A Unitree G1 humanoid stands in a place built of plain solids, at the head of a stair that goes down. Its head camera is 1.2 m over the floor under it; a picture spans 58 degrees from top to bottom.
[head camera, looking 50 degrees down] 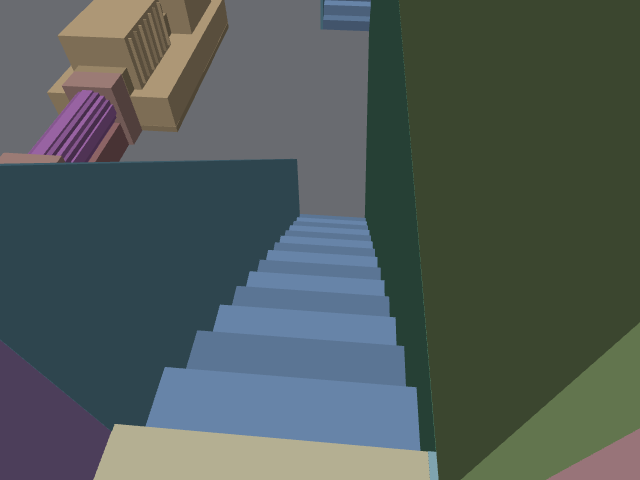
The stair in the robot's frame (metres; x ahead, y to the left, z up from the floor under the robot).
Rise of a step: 0.20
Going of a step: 0.25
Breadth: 0.85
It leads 5 degrees to the right of straight ahead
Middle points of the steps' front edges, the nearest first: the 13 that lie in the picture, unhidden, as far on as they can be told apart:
0.33 0.12 0.00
0.58 0.10 -0.20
0.83 0.08 -0.41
1.08 0.06 -0.61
1.33 0.04 -0.81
1.57 0.02 -1.02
1.82 0.00 -1.22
2.07 -0.02 -1.43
2.32 -0.04 -1.63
2.57 -0.06 -1.83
2.81 -0.08 -2.04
3.06 -0.10 -2.24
3.31 -0.12 -2.45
